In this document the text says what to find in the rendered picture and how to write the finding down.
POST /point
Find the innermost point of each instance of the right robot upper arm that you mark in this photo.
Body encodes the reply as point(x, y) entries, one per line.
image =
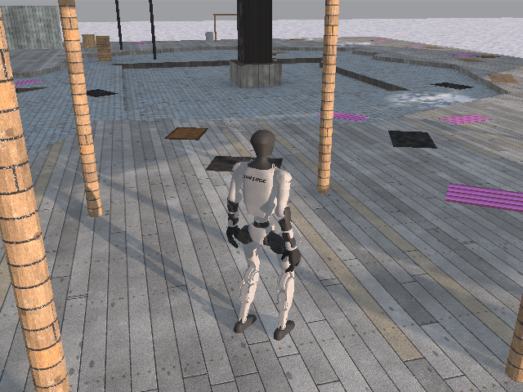
point(283, 179)

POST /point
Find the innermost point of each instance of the robot left foot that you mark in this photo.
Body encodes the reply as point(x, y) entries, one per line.
point(240, 327)

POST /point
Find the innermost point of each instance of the left robot hand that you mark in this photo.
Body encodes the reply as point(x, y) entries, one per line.
point(232, 231)

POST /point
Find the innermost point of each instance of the robot left forearm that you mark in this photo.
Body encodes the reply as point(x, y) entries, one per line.
point(233, 213)

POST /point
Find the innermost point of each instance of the right robot hand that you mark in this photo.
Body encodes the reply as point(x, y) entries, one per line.
point(294, 257)

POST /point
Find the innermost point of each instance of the humanoid robot torso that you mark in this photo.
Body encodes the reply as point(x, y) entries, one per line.
point(259, 193)

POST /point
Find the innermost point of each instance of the robot right forearm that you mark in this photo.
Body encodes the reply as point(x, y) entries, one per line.
point(287, 230)

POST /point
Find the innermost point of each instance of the left robot upper arm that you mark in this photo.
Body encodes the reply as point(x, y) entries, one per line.
point(236, 181)

